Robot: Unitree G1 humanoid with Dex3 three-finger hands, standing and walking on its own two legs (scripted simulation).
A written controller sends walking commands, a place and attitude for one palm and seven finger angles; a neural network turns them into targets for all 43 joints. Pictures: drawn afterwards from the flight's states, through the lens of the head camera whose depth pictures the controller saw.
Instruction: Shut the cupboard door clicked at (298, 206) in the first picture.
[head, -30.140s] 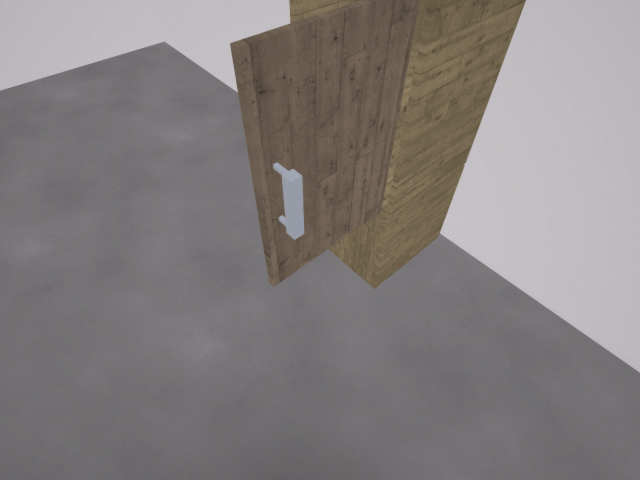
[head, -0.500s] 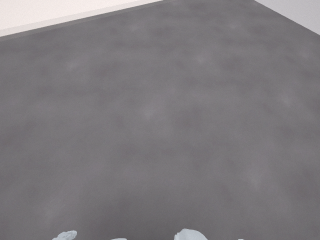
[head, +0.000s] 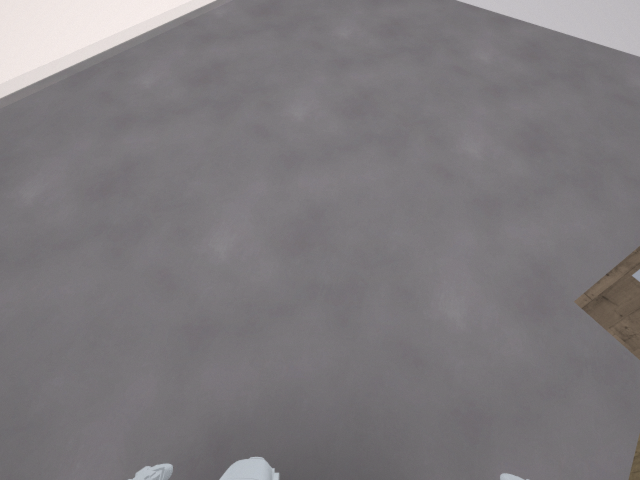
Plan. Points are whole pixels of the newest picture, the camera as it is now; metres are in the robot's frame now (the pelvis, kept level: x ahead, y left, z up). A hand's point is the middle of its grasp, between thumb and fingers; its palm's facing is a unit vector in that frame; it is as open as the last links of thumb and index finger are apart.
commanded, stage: turn to face it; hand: left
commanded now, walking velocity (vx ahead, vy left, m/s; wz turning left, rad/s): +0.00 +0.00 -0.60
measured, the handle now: out of the picture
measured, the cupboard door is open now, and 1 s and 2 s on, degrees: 70 70 70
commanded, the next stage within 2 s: take the last steps up to it in 1.54 s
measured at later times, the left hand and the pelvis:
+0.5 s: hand (227, 435) +0.19 +0.15 -0.16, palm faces -0.31 -0.91 -0.28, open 7.4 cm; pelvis +0.01 -0.02 -0.01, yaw -19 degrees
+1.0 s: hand (244, 404) +0.24 +0.13 -0.17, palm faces -0.54 -0.82 -0.21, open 7.4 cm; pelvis +0.05 +0.00 +0.00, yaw -36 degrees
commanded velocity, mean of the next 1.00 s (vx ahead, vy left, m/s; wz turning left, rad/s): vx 0.00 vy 0.00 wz -0.60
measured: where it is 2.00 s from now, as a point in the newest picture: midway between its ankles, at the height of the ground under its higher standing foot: outside the picture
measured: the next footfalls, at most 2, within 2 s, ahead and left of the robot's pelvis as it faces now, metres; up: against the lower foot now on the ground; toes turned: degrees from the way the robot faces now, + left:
left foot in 0.08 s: +0.06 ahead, +0.14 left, +0.00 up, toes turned -1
right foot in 0.44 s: +0.01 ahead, -0.13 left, +0.00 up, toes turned -22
